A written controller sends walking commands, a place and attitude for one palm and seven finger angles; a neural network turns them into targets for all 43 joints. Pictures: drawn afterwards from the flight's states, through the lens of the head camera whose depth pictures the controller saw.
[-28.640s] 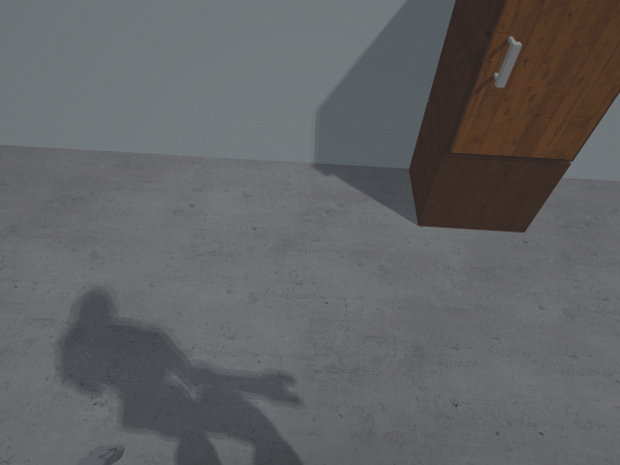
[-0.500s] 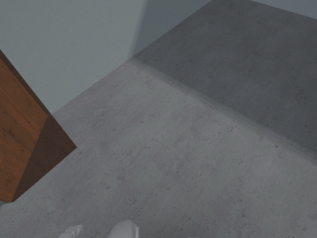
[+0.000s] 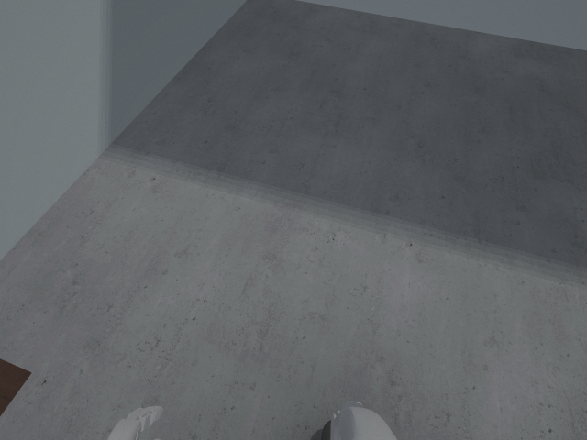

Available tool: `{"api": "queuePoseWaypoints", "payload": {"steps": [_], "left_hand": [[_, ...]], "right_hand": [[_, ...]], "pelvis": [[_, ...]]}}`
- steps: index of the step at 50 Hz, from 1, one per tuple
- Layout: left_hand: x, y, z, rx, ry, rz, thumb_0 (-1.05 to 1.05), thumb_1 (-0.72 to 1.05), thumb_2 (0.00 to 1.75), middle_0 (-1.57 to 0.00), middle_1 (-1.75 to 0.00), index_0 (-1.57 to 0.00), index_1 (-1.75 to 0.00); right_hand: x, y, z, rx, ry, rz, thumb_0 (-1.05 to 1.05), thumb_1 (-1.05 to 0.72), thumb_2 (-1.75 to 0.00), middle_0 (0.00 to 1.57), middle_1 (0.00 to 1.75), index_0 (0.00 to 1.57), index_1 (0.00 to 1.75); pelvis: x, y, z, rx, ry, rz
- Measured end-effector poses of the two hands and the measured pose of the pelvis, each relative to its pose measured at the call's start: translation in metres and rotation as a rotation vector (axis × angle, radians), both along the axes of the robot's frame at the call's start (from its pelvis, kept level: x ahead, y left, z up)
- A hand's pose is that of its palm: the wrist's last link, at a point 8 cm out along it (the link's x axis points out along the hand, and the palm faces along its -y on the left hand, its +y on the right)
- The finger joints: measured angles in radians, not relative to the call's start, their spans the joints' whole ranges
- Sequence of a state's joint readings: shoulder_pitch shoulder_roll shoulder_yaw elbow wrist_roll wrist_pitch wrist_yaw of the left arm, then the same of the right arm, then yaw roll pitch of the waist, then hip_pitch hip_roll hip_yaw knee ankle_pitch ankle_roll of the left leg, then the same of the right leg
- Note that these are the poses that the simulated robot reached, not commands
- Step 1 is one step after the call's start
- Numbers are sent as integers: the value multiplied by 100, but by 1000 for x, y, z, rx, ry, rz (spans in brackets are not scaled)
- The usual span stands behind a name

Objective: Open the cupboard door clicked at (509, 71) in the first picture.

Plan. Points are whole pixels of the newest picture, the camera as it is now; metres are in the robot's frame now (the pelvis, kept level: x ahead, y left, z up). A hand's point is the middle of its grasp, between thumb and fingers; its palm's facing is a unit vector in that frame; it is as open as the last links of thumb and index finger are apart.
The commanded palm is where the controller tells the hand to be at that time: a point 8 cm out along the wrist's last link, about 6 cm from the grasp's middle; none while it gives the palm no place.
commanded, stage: walk to a spot facing it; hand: left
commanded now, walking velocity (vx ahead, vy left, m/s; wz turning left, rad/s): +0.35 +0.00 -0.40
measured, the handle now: out of the picture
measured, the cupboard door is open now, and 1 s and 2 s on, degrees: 39 39 39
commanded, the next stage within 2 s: turn to face it in 0.92 s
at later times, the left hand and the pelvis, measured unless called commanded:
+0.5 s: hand (216, 399) +0.20 +0.13 -0.17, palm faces -0.03 -0.98 -0.18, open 7.3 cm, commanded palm none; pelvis +0.20 -0.06 +0.00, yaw -7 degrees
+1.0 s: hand (266, 212) +0.58 +0.07 -0.16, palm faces -0.25 -0.94 -0.24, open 7.4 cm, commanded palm none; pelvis +0.42 -0.10 -0.01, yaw -15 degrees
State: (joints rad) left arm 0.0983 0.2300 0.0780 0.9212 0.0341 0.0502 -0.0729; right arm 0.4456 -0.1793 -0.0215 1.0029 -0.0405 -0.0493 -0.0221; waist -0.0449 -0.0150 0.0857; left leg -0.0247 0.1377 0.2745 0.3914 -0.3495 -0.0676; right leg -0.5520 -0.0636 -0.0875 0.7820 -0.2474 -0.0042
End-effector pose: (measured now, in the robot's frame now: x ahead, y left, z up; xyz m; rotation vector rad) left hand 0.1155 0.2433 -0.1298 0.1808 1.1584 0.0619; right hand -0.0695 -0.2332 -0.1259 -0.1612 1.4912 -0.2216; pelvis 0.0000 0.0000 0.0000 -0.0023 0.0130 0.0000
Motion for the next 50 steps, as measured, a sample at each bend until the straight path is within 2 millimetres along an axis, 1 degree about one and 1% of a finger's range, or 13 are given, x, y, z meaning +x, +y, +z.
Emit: {"api": "queuePoseWaypoints", "payload": {"steps": [4,5,7,12,18,27,29,31,33,35,40,46,50], "left_hand": [[69,-32,-6,22,-91,-78,1,91,90,-19,-30,-19,-29],[81,-39,-7,28,-118,-78,1,91,90,-20,-30,-19,-29],[91,-50,-6,34,-124,-76,1,91,90,-20,-30,-19,-29],[87,-70,0,36,-13,-70,0,91,90,-20,-30,-20,-29],[88,-66,5,50,65,-11,-1,94,90,-20,-30,-20,-29],[83,-66,-14,4,268,76,0,91,90,-20,-30,-20,-29],[87,-64,-21,-7,322,89,0,91,90,-20,-30,-20,-29],[98,-61,-29,-16,369,83,1,91,90,-20,-30,-20,-29],[120,-58,-31,-15,382,56,1,91,90,-20,-30,-20,-29],[153,-57,-29,-12,356,33,1,91,90,-20,-30,-19,-29],[261,-64,-15,-5,200,-29,1,91,90,-20,-30,-19,-29],[390,-93,2,32,44,-145,1,92,90,-19,-30,-19,-29],[466,-127,3,62,-39,-220,1,91,90,-19,-30,-19,-29]], "right_hand": [[-10,-13,-20,44,99,-78,1,-90,-90,20,30,20,30],[-6,-17,-25,54,117,-93,1,-90,-90,20,30,20,30],[15,-27,-30,56,111,-108,1,-90,-90,20,30,20,30],[112,-52,-19,31,-75,-100,1,-91,-90,20,30,20,30],[228,-65,-4,26,-267,-49,1,-91,-90,20,30,20,30],[384,-57,5,22,-394,50,1,-91,-90,20,30,20,30],[416,-52,3,8,-422,66,1,-91,-90,20,30,20,30],[437,-50,-1,-14,-454,65,1,-91,-90,20,30,20,30],[443,-47,-2,-22,-452,42,1,-91,-90,20,30,20,30],[437,-45,-2,-22,-412,7,1,-91,-90,20,30,20,30],[397,-47,-4,-16,-233,-100,0,-93,-90,20,30,20,30],[352,-52,-10,32,-29,-226,1,-93,-90,20,30,20,30],[342,-60,-21,75,75,-295,1,-92,-90,20,30,20,30]], "pelvis": [[34,-25,-19,19,-5,-31],[40,-31,-23,23,-10,-44],[50,-38,-22,18,-25,-54],[83,-51,-2,17,-16,-89],[132,-59,8,6,-3,-110],[223,-52,1,-11,-12,-118],[246,-46,-6,-8,-17,-122],[267,-41,-14,-13,-19,-141],[283,-39,-14,-2,-26,-158],[299,-39,-10,5,-27,-167],[338,-46,3,13,-26,-193],[386,-70,4,21,-27,-233],[422,-101,-8,29,-31,-255]]}}
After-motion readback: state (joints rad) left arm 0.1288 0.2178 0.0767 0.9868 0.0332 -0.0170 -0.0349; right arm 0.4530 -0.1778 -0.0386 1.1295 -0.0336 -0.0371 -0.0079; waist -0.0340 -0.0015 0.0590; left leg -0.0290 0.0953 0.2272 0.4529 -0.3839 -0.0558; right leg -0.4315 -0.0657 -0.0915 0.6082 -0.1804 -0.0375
